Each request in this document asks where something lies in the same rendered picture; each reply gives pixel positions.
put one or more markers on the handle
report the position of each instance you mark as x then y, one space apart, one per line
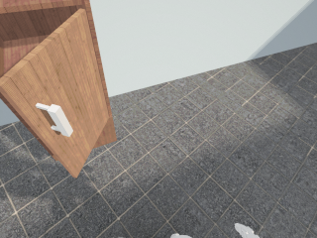
62 124

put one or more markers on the cupboard door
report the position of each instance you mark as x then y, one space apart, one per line
61 70

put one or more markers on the right robot hand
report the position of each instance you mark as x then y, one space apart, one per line
245 231

